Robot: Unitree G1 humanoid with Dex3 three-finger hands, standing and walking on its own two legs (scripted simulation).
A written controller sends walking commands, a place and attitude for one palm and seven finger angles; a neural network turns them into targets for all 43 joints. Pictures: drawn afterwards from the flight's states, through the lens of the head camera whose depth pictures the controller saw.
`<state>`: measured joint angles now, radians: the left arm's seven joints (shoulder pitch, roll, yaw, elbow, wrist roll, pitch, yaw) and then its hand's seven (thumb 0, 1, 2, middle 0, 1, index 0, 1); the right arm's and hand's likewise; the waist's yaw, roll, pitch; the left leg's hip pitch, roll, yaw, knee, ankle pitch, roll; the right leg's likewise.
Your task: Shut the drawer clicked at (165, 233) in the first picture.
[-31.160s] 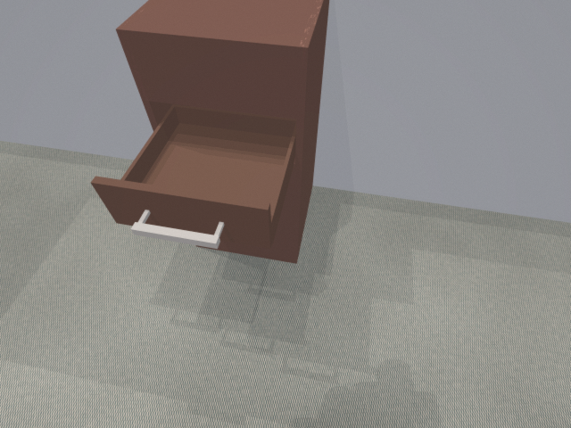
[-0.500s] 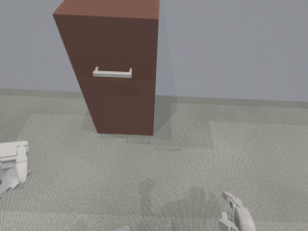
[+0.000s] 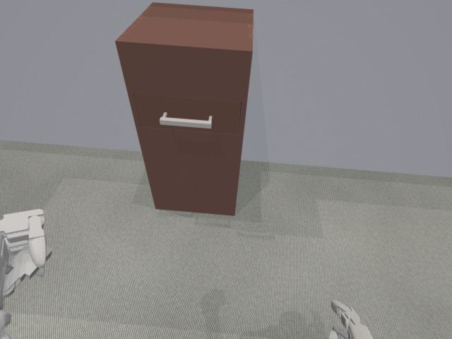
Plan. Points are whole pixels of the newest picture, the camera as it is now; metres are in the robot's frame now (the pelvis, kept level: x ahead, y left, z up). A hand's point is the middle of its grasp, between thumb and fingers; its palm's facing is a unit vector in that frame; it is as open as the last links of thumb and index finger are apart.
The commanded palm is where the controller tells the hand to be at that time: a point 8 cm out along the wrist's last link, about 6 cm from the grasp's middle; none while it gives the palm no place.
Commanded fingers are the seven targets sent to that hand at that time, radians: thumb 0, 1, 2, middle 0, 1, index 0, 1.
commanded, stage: stop stepping back and stand still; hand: left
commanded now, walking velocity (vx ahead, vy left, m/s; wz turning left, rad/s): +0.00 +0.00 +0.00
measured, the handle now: (186, 119) +0.88 +0.20 -0.13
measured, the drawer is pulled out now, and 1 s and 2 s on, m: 0.00 0.00 0.00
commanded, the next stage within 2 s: let the arm hang, fingers relaxed in 0.42 s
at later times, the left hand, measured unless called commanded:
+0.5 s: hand (45, 240) +0.20 +0.25 +0.16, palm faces +0.33 -0.82 -0.47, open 3.3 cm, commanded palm none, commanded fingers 0.00 0.90 0.90 -1.40 -1.60 -1.40 -1.60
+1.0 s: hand out of the picture -0.04 +0.21 -0.17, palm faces +0.01 -0.97 -0.24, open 4.3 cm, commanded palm none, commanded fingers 0.00 0.90 0.90 -0.40 -0.52 -0.40 -0.52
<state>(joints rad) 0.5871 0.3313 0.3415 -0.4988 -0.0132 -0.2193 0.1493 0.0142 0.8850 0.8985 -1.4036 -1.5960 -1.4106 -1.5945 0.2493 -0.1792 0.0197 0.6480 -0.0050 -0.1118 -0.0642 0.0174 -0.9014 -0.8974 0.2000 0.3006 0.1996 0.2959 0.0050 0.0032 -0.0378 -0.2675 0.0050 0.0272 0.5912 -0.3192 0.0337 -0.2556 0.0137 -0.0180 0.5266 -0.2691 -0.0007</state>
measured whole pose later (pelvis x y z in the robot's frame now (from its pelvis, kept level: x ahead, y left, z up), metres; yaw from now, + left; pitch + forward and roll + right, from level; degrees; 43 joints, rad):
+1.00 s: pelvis -0.02 +0.00 +0.01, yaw +1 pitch -1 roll -1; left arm 0.33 0.24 0.01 1.01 0.02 0.03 0.01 0.01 0.90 0.90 -0.75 -0.94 -0.76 -0.93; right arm 0.32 -0.21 -0.01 1.02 -0.02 0.03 -0.01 0.01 -0.91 -0.90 0.20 0.30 0.20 0.30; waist 0.01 -0.01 0.07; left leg -0.25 -0.01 0.02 0.49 -0.23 0.04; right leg -0.24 0.00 -0.03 0.44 -0.19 0.00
